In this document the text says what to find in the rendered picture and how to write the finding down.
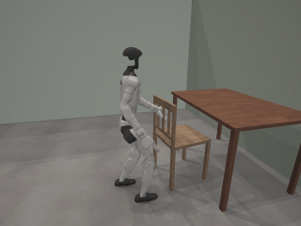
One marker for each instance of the table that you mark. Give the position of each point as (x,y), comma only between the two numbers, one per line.
(240,112)

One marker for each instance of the right robot shin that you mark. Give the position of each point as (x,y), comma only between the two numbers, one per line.
(146,177)

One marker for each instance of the right robot forearm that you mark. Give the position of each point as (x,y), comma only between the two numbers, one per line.
(130,117)

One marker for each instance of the robot right upper arm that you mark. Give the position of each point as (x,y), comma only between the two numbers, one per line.
(130,87)

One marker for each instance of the left robot thigh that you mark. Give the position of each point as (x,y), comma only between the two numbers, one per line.
(134,153)

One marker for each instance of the left robot forearm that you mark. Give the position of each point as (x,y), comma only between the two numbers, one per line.
(147,104)

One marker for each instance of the left robot hand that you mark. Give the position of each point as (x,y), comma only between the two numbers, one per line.
(159,112)

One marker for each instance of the right robot hand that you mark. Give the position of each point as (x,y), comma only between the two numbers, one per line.
(147,142)

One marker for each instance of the chair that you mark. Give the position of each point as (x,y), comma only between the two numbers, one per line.
(177,137)

